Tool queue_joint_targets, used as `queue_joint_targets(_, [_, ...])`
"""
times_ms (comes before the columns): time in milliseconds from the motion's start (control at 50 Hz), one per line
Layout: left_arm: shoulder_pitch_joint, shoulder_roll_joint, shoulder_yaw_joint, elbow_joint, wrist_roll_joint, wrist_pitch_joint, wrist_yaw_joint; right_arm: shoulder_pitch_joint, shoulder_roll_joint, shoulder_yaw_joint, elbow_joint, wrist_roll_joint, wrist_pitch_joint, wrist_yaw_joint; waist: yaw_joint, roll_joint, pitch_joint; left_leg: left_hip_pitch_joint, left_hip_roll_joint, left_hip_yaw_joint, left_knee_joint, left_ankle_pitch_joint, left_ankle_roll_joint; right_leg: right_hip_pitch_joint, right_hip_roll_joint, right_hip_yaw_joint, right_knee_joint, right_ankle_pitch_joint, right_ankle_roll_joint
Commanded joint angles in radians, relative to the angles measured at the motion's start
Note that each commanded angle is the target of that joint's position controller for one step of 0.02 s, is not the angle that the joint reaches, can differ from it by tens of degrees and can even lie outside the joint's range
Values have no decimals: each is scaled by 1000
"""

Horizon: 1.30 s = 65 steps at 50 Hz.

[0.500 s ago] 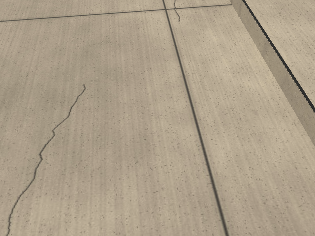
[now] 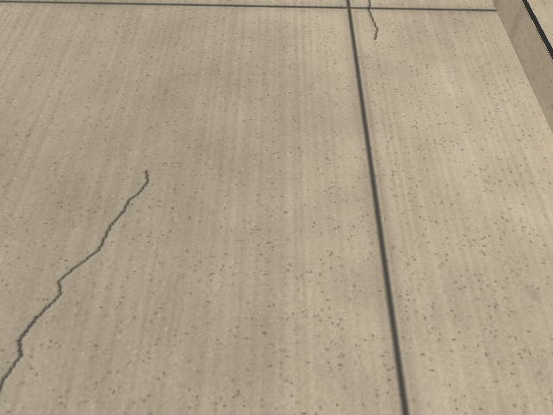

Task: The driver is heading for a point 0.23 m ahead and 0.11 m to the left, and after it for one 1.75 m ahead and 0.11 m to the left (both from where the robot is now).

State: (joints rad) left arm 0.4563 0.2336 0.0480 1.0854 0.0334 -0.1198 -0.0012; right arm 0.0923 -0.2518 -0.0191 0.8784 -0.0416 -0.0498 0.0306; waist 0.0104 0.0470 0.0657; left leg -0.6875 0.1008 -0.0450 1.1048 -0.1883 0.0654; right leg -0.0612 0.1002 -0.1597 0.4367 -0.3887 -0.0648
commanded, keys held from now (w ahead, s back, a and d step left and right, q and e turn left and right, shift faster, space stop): w+q+shift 0.38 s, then w+e+shift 0.62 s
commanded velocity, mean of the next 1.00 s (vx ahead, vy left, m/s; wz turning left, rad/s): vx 1.00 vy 0.00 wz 0.08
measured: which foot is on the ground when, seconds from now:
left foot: up 0.00-0.14, down 0.16-0.60, up 0.62-1.00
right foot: down 0.00-0.16, up 0.18-0.58, down 0.60-1.00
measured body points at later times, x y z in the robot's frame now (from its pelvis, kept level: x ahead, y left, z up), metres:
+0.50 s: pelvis +0.49 +0.07 +0.01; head +0.52 +0.09 +0.45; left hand +0.68 +0.35 -0.05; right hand +0.53 -0.21 -0.11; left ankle +0.32 +0.05 -0.72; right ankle +0.76 -0.01 -0.67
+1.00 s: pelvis +0.98 +0.20 +0.00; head +1.01 +0.20 +0.45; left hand +0.85 +0.47 -0.12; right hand +1.30 +0.06 -0.03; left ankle +1.13 +0.36 -0.72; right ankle +0.79 +0.07 -0.72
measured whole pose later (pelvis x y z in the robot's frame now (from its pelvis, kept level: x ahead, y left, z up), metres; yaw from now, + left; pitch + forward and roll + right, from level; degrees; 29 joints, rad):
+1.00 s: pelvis +0.98 +0.20 +0.00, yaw +3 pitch +3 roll +0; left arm 0.55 0.29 0.08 0.90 -0.01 -0.07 -0.02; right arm -0.10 -0.25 0.05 0.58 -0.04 -0.10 0.02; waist 0.16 0.00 0.01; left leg -0.55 0.04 -0.06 0.49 -0.04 -0.01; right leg 0.09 0.12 0.28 0.36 -0.44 -0.11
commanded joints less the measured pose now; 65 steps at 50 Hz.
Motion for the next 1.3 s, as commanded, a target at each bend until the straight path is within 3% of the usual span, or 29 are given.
queue_joint_targets(20, [-162,123,9,-113,-31,-52,-10,-5,-14,13,-69,13,-2,32,-85,-90,67,269,1,114,-251,235,26,-322,-282,66,-324,703,-55])
queue_joint_targets(100, [-72,184,16,-115,-27,-18,16,0,-84,-9,-62,19,-16,23,-94,-100,-18,310,-154,236,-398,206,116,39,-283,-48,-93,1312,10])
queue_joint_targets(140, [-148,230,30,-160,1,23,35,356,-155,-48,30,18,-6,23,-275,-145,-215,664,-206,206,-378,108,173,-9,-309,-39,382,1374,14])
queue_joint_targets(160, [-195,239,39,-168,3,33,28,503,-200,-80,64,27,8,11,-349,-77,-254,844,-166,107,-430,31,227,-160,-233,-57,784,971,23])
queue_joint_targets(180, [-227,110,12,-214,17,18,11,418,-233,-91,58,48,30,0,-240,205,-164,867,-41,-193,-493,-8,249,-469,-51,-27,1191,-28,43])
queue_joint_targets(200, [-138,102,-2,-348,-16,-4,-3,349,-322,-102,13,26,39,-2,-109,300,-326,1101,143,-743,-737,-209,446,-780,-27,196,1276,-117,52])
queue_joint_targets(220, [-201,136,-9,-340,-3,-22,-2,312,-254,-100,-3,11,38,-14,-123,68,-209,1027,176,-840,-892,-395,407,-869,-93,253,1173,-45,38])
queue_joint_targets(260, [-278,130,-12,-342,15,-11,3,260,-176,-84,18,21,18,-30,-35,-146,-9,697,83,-613,-892,-185,307,-745,-168,248,969,36,51])
queue_joint_targets(320, [-272,108,-27,-365,44,49,-4,241,-156,-68,2,47,-29,-38,40,-110,16,462,-34,-414,-894,73,286,-592,-216,226,773,23,110])
queue_joint_targets(420, [-516,49,-62,-476,19,45,-33,328,-173,-81,1,53,-53,-25,-57,-71,34,412,-128,-241,-958,444,195,-457,-172,98,276,433,107])
queue_joint_targets(500, [-587,77,-56,-498,-8,39,-28,414,-174,-75,29,47,-71,-22,-129,-8,-10,694,-63,-158,-966,780,103,-409,-118,39,73,576,6])
queue_joint_targets(540, [-497,145,-30,-476,-8,34,-21,402,-225,-85,30,24,-69,-40,-63,49,-90,843,-6,-123,-827,1094,67,-347,-58,34,60,444,-34])
queue_joint_targets(580, [-155,221,7,-370,-29,40,-1,326,-255,-94,17,-17,-45,-57,122,73,-238,855,18,-64,-461,1245,51,-93,-25,44,70,317,-73])
queue_joint_targets(600, [69,252,28,-304,-27,50,13,247,-245,-91,-6,-25,-36,-62,243,38,-301,681,-13,-21,-137,1089,46,140,-91,111,104,224,-111])
queue_joint_targets(620, [127,345,58,-282,3,56,14,311,-114,-60,-56,10,-45,-48,162,-268,-372,235,-174,25,355,255,-29,453,-316,568,134,50,-272])
queue_joint_targets(640, [53,296,56,-274,-10,67,-9,337,-112,-42,-77,17,-72,-30,98,-312,-395,-26,-245,-44,447,-235,-27,515,-397,1028,-109,-64,-348])
queue_joint_targets(680, [-79,185,43,-292,-15,62,-21,158,-147,-26,-122,-1,-90,-28,69,-33,-156,-84,-104,-91,335,-85,-13,241,-355,845,-178,-69,-309])
queue_joint_targets(700, [-70,156,36,-275,-13,59,-17,108,-136,-20,-146,-14,-88,-24,42,22,-85,-48,-78,-79,256,-79,-19,106,-308,760,-196,16,-280])
queue_joint_targets(760, [-40,163,29,-235,-28,40,-4,82,-98,3,-215,-44,-48,-10,-39,-39,-6,-4,-35,-50,89,-147,-69,-113,-217,651,-250,129,-262])
queue_joint_targets(820, [-53,193,42,-260,-28,27,-5,-94,-90,30,-308,-22,-39,7,-22,-64,64,110,-25,26,-227,0,-111,-333,-155,561,-340,219,-244])
queue_joint_targets(920, [18,236,68,-258,-53,27,-18,-185,-90,38,-343,9,-41,3,52,-97,-8,351,-88,54,-528,298,-96,-226,-138,527,-283,579,-143])
queue_joint_targets(980, [35,276,78,-255,-41,37,-6,-32,-163,2,-305,6,-52,-26,-23,-86,-155,548,-142,51,-617,109,-66,-70,-131,517,51,893,-83])
queue_joint_targets(1000, [-7,290,82,-268,-40,33,-11,133,-198,-16,-268,3,-59,-42,-118,-82,-244,763,-84,8,-604,67,-47,-170,-95,503,276,822,-61])
queue_joint_targets(1020, [-39,210,61,-301,-39,21,-11,356,-279,-50,-243,-17,-60,-66,-207,-2,-388,995,127,-184,-600,-251,-10,-310,-53,432,580,540,-60])
queue_joint_targets(1040, [57,69,24,-347,-81,25,-3,359,-341,-65,-236,-52,-51,-66,-121,255,-511,1195,419,-687,-743,-460,82,-601,30,318,880,-140,-37])
queue_joint_targets(1060, [10,141,22,-357,-55,43,4,300,-299,-75,-231,-24,-38,-60,-104,229,-444,1108,391,-792,-802,-562,109,-727,-62,269,971,-43,-54])
queue_joint_targets(1100, [-154,163,30,-358,-19,64,-13,209,-138,-39,-220,-15,-41,-48,-103,17,-171,843,275,-434,-818,-288,73,-748,-140,238,902,89,-44])
queue_joint_targets(1200, [-297,76,6,-461,0,123,-61,263,-81,-28,-114,25,-74,-30,-20,58,-41,659,200,-48,-898,174,16,-779,-214,205,845,117,-23])
queue_joint_targets(1300, [-447,95,-19,-547,-2,124,-99,200,-137,-38,-93,22,-91,-33,23,6,46,535,100,257,-1008,371,-30,-613,-179,78,485,401,-46])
